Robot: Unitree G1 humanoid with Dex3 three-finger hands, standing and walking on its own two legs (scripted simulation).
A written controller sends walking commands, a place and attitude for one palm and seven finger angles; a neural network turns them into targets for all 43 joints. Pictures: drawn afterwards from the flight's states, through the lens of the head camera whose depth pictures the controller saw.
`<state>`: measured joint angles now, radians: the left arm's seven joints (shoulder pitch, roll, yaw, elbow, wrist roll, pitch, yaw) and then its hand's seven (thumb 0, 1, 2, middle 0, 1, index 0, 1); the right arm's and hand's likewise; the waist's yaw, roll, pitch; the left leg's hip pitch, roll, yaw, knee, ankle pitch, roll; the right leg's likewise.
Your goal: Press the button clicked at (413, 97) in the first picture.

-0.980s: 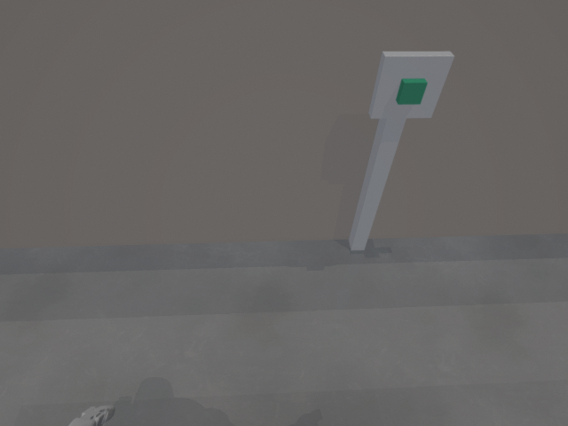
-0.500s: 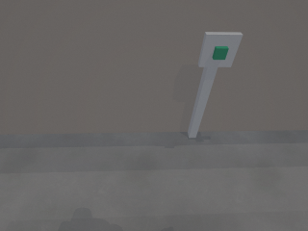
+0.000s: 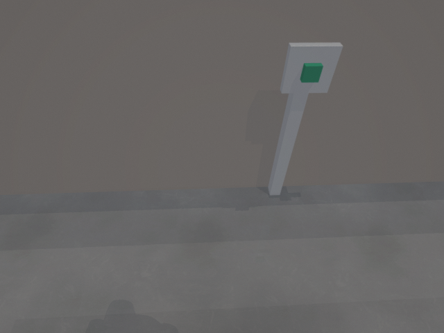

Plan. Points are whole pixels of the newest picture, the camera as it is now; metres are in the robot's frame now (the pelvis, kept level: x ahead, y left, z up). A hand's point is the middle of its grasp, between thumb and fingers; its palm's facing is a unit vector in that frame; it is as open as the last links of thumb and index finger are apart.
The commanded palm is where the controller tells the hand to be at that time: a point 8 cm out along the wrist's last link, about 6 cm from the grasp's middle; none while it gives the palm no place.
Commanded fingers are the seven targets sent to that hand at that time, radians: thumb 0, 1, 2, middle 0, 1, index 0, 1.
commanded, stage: look at it before walking up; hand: left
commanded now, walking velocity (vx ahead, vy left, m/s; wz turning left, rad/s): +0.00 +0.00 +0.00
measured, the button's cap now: (311, 72) +0.96 -0.27 +0.01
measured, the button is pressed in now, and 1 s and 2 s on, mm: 0 0 0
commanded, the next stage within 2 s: walk to a spot facing it in 0.56 s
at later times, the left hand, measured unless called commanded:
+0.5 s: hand out of the picture +0.08 +0.25 -0.16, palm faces -0.02 -0.94 -0.33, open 7.4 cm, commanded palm none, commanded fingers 0.00 0.90 0.90 -0.20 -0.30 -0.20 -0.30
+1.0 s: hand out of the picture +0.07 +0.21 -0.18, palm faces -0.11 -0.95 -0.28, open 7.4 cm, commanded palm none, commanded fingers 0.00 0.90 0.90 -0.20 -0.30 -0.20 -0.30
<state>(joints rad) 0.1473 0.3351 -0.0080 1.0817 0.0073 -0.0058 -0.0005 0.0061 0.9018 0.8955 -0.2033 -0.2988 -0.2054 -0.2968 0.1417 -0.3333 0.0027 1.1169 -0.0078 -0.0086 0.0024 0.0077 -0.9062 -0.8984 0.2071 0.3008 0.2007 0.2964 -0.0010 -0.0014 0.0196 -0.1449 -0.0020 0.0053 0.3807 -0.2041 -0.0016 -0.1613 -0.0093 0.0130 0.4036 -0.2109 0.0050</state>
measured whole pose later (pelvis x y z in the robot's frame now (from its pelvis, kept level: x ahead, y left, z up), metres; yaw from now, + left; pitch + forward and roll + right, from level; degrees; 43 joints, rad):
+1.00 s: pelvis -0.01 -0.01 -0.02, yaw -9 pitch -2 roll +2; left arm 0.22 0.27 0.03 0.99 0.01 0.06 -0.01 0.01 0.90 0.90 -0.20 -0.30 -0.20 -0.30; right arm 0.14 -0.24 -0.03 1.00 -0.01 0.02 -0.02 0.01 -0.91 -0.90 0.21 0.30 0.20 0.30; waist 0.03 -0.03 0.08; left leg -0.21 0.04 0.15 0.55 -0.31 -0.01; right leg -0.33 0.01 0.05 0.72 -0.37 0.00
